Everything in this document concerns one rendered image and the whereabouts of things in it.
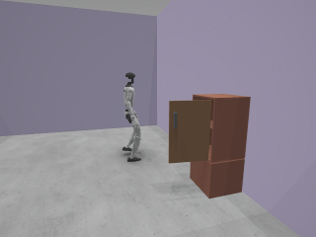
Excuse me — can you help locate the cupboard door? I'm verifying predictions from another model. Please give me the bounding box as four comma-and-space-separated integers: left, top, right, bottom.
168, 100, 212, 164

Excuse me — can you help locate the robot torso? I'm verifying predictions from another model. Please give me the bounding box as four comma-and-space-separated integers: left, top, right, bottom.
123, 86, 135, 119

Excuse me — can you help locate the right robot hand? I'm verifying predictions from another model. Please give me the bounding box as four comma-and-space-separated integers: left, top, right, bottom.
131, 119, 140, 132

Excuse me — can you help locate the handle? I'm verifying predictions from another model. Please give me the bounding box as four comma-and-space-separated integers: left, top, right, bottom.
173, 112, 178, 128

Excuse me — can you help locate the robot right forearm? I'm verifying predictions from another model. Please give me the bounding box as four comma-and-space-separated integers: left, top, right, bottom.
126, 102, 135, 120

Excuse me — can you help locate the right robot upper arm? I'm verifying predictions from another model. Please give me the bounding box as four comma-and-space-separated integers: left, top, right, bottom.
125, 87, 134, 105

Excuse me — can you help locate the left robot shin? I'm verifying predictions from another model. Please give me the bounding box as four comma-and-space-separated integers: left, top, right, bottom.
125, 132, 136, 148

